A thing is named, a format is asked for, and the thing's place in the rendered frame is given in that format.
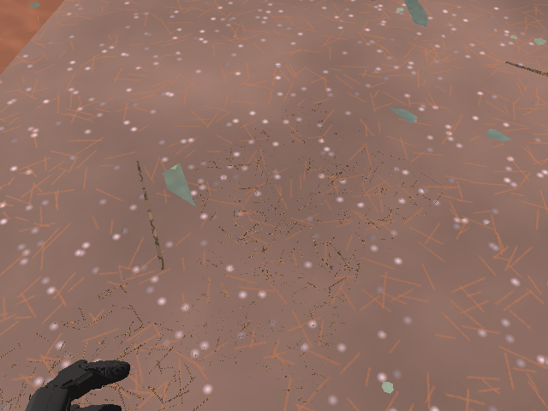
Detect left robot hand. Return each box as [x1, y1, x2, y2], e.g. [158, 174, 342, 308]
[25, 360, 130, 411]

